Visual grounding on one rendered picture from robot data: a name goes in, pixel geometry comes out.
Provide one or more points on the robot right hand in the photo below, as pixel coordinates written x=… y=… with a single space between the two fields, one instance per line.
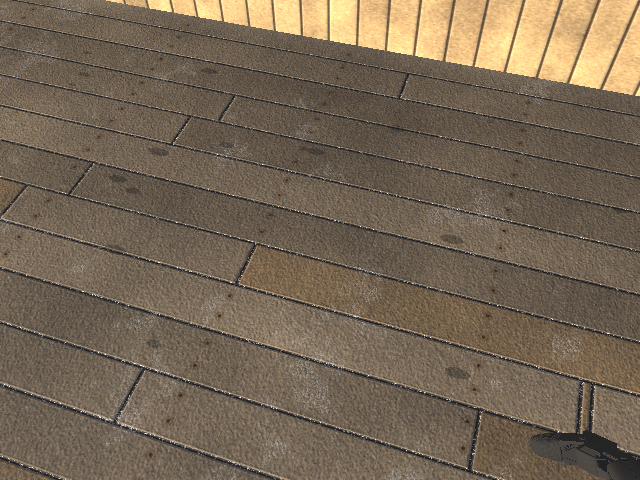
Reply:
x=591 y=452

